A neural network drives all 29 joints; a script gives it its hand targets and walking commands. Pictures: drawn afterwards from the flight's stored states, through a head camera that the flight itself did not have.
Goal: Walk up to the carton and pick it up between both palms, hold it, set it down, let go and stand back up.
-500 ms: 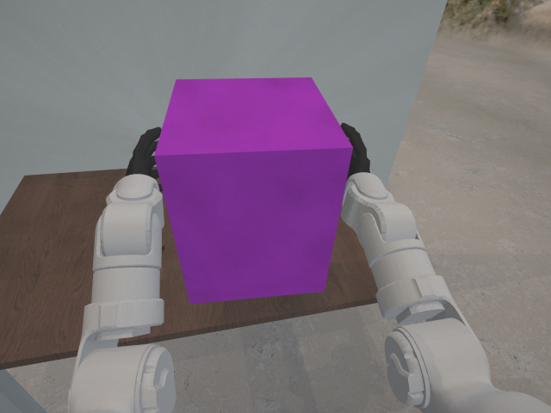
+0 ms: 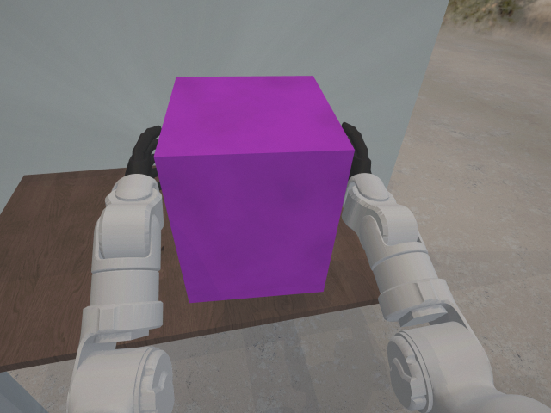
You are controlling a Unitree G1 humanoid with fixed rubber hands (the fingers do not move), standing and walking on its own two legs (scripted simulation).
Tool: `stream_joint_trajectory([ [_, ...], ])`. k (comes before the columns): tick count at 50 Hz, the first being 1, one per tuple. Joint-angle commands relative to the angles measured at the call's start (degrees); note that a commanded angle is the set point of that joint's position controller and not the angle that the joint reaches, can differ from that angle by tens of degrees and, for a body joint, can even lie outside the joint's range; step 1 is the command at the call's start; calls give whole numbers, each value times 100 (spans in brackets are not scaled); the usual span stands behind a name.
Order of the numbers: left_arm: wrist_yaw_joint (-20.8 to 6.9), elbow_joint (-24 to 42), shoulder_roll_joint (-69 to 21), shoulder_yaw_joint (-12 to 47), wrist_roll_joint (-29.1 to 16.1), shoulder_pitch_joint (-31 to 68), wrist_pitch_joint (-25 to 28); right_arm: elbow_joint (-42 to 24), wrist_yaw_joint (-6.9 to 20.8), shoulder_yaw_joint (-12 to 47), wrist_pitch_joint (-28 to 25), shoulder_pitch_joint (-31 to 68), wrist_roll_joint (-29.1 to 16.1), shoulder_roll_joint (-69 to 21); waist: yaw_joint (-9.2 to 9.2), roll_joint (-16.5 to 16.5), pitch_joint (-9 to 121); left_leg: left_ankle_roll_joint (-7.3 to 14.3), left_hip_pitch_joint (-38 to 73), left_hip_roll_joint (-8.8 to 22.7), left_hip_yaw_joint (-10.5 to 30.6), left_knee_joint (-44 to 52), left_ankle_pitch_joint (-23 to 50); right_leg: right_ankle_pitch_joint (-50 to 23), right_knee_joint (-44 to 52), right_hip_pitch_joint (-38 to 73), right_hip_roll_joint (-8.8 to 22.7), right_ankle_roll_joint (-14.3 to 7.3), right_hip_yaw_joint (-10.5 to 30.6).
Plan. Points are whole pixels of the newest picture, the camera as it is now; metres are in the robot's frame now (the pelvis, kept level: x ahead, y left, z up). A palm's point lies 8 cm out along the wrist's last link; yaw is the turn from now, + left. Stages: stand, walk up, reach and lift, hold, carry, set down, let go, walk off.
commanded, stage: hold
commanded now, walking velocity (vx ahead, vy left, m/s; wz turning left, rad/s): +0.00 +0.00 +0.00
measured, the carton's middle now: (252, 187) +0.39 +0.01 +0.18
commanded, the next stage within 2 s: set down in 0.36 s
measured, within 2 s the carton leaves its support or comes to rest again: neither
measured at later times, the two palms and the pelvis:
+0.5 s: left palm (138, 184) +0.36 +0.16 +0.21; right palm (352, 179) +0.37 -0.13 +0.21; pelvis +0.00 +0.00 +0.00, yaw -1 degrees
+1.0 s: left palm (155, 204) +0.40 +0.15 +0.15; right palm (344, 210) +0.38 -0.14 +0.14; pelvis +0.01 +0.00 +0.00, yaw +0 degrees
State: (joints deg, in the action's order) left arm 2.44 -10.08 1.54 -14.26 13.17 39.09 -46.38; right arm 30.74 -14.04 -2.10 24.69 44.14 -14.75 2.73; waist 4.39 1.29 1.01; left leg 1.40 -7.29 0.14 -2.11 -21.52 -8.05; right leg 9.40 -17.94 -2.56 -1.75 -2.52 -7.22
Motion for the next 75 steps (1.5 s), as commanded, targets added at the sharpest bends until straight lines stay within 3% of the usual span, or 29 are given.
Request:
stream_joint_trajectory([
  [1,-761,1132,-3599,2738,-1023,4641,510,-2450,520,2388,-293,5524,-772,-3621,52,-319,3020,-166,1439,-160,463,7,1372,-1475,152,377,-18,623,512],
  [3,-846,841,-3296,2475,-878,4590,449,-1965,487,2208,-174,5202,-621,-3588,41,-327,2408,-86,1085,-159,384,211,751,-1105,254,307,90,616,546],
  [4,-844,1271,-3399,2618,-968,4692,485,-2118,483,2271,-194,5211,-647,-3658,93,-288,2821,-103,1266,-159,391,175,1061,-1400,222,394,47,619,552],
  [7,-874,1278,-3405,2731,-991,4834,472,-2085,479,2253,-199,5107,-619,-3661,182,-436,2819,-189,1465,-89,438,116,1075,-1304,195,292,17,599,463],
  [11,-740,1710,-3615,3096,-1228,5091,585,-2736,543,2570,-310,5531,-804,-3874,-27,-562,3427,-245,1579,-106,453,-8,1540,-1568,111,281,-62,583,445],
  [12,-721,1555,-3606,3015,-1155,4937,548,-2659,540,2473,-308,5499,-777,-3737,46,-510,3257,-221,1571,-172,428,-25,1568,-1573,117,269,-46,609,436],
  [14,-771,1298,-3523,2827,-1030,4433,453,-2796,474,2606,-241,5413,-789,-3702,-66,-224,3056,-176,1503,-136,417,2,1461,-1769,136,517,-47,637,514],
  [17,-815,1244,-3436,2681,-871,4448,394,-2359,487,2413,-187,5155,-672,-3487,-13,-437,2646,-184,1488,-107,392,129,1219,-1269,211,253,-25,599,487],
  [19,-863,976,-3204,2558,-821,4659,364,-1715,522,2136,-154,5077,-520,-3478,25,-200,2300,-149,1268,-62,342,203,855,-883,295,358,-12,583,496],
  [21,-899,970,-3194,2464,-759,4692,461,-1450,597,1995,-234,4888,-435,-3474,12,-437,2183,-165,1140,-62,290,312,638,-679,266,424,-40,536,487],
  [23,-909,999,-3347,2414,-801,4726,632,-1867,648,1991,-478,5164,-397,-3503,-61,-395,2589,-162,1248,-99,282,265,826,-931,176,597,-53,587,461],
  [25,-885,1153,-3524,2707,-943,4980,845,-2031,702,1871,-780,5401,-242,-3511,54,-416,2997,-233,1638,-37,317,190,1092,-926,230,405,-86,501,369],
  [26,-880,1051,-3593,2684,-950,4960,921,-2185,705,1837,-898,5523,-102,-3551,62,-413,2850,-220,1648,-67,342,118,1132,-964,225,346,-48,510,337],
  [31,-1108,-422,-3269,1817,-275,4447,1304,-916,927,920,-1459,5065,828,-3235,-32,-176,1690,52,1133,7,189,625,-566,331,425,128,192,472,268],
  [35,-1157,-427,-3407,1836,-215,4519,1708,-863,1070,745,-2089,5112,1126,-3287,-122,-344,2304,-77,1375,8,54,552,30,47,391,310,195,434,196],
  [37,-1098,-442,-3626,2012,-163,4360,1857,-864,1107,768,-2361,5048,1212,-3223,-92,-515,2504,-190,1789,20,49,375,789,-488,360,295,131,391,94],
  [41,-1035,-471,-3596,2149,-203,4153,2071,-858,1182,995,-2649,4888,1262,-3200,-120,-298,2591,-243,2024,44,98,278,1332,-744,424,224,74,353,72],
  [44,-947,-159,-3803,2587,-405,4284,2251,-1029,1136,1160,-2849,4973,1226,-3247,-46,-400,2987,-350,2093,19,106,122,1725,-1124,328,274,69,372,77],
  [45,-909,-174,-3849,2609,-395,4272,2301,-1160,1147,1185,-2911,5071,1191,-3261,-123,-428,3139,-394,2236,56,121,49,1892,-1142,334,231,51,382,90],
  [47,-855,-388,-3798,2688,-392,4253,2339,-1080,1093,1230,-2889,5023,1256,-3208,-38,-414,2992,-377,2062,7,179,25,1789,-1242,349,239,83,394,102],
  [49,-881,-675,-3765,2494,-338,3997,2329,-1095,1089,1269,-2860,5018,1223,-3232,-208,-326,2761,-270,1695,1,157,146,1302,-1146,309,446,126,419,155],
  [54,-750,65,-3768,2752,-506,4202,2555,-1315,1055,1719,-2901,4780,968,-3471,-273,-488,3756,-342,1796,-48,183,-96,2466,-2730,-10,986,118,565,266],
  [59,-833,-244,-3696,2512,-369,3709,2484,-1210,967,1766,-2726,4391,1056,-3473,-291,-381,3247,-310,1502,-84,189,21,2159,-2939,10,1062,162,622,323],
  [65,-974,-721,-3604,2192,-293,3751,2512,-855,1016,1290,-2731,4322,1317,-3261,-240,-156,2974,-256,1382,-34,174,194,1661,-2490,86,955,131,594,247],
  [67,-893,-384,-3629,2327,-350,4080,2709,-731,1056,1241,-2808,4288,1383,-3375,-278,-392,3262,-357,1524,-9,92,81,1969,-2550,42,910,97,528,249],
  [69,-846,-767,-3724,2179,-263,3980,2785,-542,1100,1064,-2863,4327,1522,-3386,-250,-346,3081,-385,1660,-9,132,88,2106,-2383,121,688,85,534,198],
  [71,-851,-908,-3767,2193,-307,4033,2881,-554,1139,1020,-2948,4436,1592,-3378,-314,-294,3230,-407,1631,3,92,44,1991,-2286,144,680,110,506,207],
  [73,-876,-1250,-3748,2146,-259,4105,2980,-343,1180,849,-2985,4485,1719,-3339,-220,-292,3205,-405,1475,12,71,105,1774,-2113,134,734,95,490,181],
  [75,-845,-1282,-3780,2146,-324,4315,3125,-464,1220,819,-3084,4705,1758,-3404,-321,-364,3336,-355,1405,-15,17,159,1502,-1922,182,665,147,475,234],
])
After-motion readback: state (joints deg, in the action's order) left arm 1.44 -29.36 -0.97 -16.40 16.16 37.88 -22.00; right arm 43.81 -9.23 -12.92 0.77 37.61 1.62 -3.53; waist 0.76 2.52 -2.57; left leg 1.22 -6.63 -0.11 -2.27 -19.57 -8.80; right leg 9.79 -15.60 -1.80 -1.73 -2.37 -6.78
